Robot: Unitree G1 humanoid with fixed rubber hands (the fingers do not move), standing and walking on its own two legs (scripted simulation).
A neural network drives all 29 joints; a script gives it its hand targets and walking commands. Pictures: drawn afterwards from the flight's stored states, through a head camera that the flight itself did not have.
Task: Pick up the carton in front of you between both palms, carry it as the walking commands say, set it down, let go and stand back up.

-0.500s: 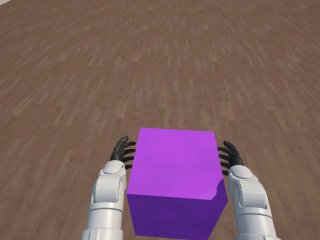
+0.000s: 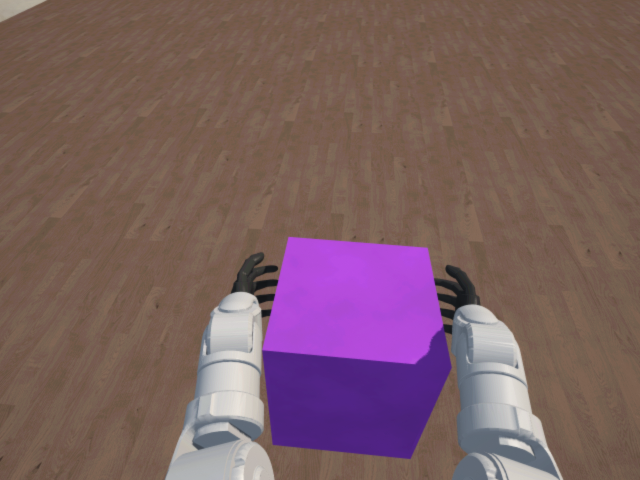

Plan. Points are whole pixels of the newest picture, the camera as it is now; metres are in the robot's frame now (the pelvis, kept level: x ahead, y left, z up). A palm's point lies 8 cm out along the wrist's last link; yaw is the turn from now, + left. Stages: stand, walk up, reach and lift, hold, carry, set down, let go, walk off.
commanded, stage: set down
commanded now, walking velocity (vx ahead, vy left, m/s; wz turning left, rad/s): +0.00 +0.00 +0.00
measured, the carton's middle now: (349, 347) +0.31 +0.00 -0.06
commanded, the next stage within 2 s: none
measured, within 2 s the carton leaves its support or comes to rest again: neither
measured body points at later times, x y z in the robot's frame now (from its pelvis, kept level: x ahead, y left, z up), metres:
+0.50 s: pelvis -0.02 +0.00 -0.10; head +0.20 -0.01 +0.30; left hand +0.39 +0.12 -0.18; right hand +0.37 -0.19 -0.19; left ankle +0.05 +0.11 -0.73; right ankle +0.05 -0.12 -0.73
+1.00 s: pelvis -0.04 +0.00 -0.22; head +0.22 +0.00 +0.15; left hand +0.43 +0.11 -0.32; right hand +0.40 -0.20 -0.33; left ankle +0.05 +0.11 -0.73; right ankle +0.05 -0.12 -0.73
